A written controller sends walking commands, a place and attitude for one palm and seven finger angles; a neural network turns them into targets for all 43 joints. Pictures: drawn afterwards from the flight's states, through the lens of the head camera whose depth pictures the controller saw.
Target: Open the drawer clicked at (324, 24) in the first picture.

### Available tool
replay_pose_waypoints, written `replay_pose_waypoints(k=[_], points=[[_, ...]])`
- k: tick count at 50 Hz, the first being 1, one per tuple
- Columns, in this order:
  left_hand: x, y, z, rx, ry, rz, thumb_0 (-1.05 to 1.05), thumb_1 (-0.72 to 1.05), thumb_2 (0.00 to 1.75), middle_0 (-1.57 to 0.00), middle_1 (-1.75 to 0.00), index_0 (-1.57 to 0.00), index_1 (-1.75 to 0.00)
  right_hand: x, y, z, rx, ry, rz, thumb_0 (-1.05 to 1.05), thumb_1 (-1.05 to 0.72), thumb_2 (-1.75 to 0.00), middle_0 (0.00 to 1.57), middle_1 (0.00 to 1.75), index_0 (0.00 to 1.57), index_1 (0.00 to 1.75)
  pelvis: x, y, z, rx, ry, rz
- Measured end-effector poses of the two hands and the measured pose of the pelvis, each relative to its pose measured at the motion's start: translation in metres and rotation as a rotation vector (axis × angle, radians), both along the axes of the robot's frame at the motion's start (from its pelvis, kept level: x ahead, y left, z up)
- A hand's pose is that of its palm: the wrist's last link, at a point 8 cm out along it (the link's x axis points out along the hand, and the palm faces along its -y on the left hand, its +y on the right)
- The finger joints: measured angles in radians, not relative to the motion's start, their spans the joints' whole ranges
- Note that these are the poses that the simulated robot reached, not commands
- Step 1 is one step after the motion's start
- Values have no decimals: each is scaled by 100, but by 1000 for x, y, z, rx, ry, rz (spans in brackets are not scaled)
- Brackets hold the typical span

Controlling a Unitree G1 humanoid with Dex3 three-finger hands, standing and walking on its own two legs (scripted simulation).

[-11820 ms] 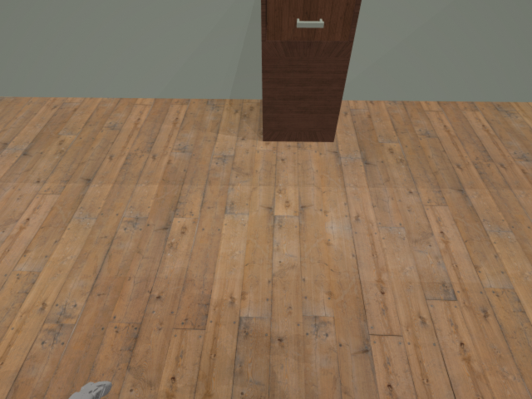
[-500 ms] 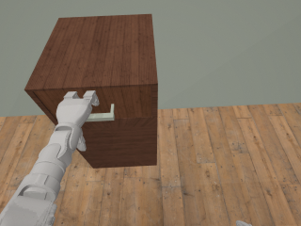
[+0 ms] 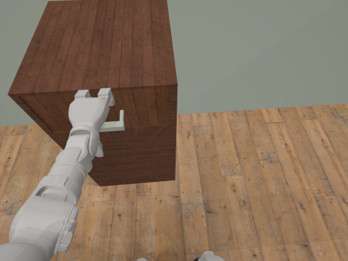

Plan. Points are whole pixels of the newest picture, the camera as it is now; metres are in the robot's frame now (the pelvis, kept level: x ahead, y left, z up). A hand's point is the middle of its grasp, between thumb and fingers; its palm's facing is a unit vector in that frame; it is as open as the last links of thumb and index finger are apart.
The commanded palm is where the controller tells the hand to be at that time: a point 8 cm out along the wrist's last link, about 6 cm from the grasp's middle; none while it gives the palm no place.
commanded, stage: move the hooked fingers above the handle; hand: left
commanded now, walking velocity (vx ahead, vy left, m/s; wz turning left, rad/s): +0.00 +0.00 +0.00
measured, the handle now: (104, 120) +0.50 +0.20 -0.05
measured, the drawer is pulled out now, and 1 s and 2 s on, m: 0.00 0.00 0.00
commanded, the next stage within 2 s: lower the fingers behind the handle in 1.02 s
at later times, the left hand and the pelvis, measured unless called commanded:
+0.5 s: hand (94, 125) +0.45 +0.20 -0.01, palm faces -0.05 -0.03 -1.00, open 13.8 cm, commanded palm +0.44 +0.20 +0.06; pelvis -0.01 +0.00 +0.00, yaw +0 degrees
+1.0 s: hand (96, 124) +0.45 +0.19 +0.00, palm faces -0.03 -0.05 -1.00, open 13.8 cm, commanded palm +0.42 +0.20 +0.06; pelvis +0.01 +0.00 +0.00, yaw +0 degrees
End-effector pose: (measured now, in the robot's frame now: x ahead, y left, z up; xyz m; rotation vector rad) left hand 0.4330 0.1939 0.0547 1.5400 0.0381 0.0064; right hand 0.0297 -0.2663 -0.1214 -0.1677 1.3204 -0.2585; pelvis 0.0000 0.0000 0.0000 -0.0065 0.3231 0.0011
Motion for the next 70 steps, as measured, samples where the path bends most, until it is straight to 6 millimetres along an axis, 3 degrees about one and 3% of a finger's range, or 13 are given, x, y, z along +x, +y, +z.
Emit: replay_pose_waypoints(k=[8, 15, 24, 38, 53, 70], points=[[1, -1, 2, 14, 47, 19, 0, -49, 30, -33, -122, -33, -122, -8, 1, 4, -8, -34, -22, 1, -91, -90, 20, 30, 20, 30, -8, -1, 2, 1, -13, -8], [-2, 11, -3, 13, 80, 17, 0, -49, 30, -32, -121, -32, -121, -15, -3, 7, -31, -43, -22, 1, -91, -90, 20, 30, 20, 30, -12, -2, 0, 1, -9, -9], [-1, 11, -7, -2, 32, -6, 0, -49, 30, -33, -121, -32, -120, -19, -5, 2, -34, 16, -7, 1, -91, -90, 20, 30, 20, 30, -9, 1, -4, -6, 13, 5], [0, 9, -3, -5, 56, 14, 0, -49, 30, -35, -121, -33, -121, 4, 7, 3, -2, -30, -6, 1, -91, -90, 20, 30, 20, 30, -1, 3, 1, -6, -7, 1], [-6, 3, 4, -11, 16, 3, 0, -49, 30, -32, -121, -32, -120, 22, 4, 3, 17, -52, 2, 1, -91, -90, 20, 30, 20, 30, 7, 1, 4, -3, -21, -6], [-14, 4, -11, -9, 47, -10, 0, -49, 30, -32, -120, -32, -120, 30, -6, 2, -5, -69, 20, 1, -91, -90, 20, 30, 20, 30, 7, -5, 1, 1, -11, -2]])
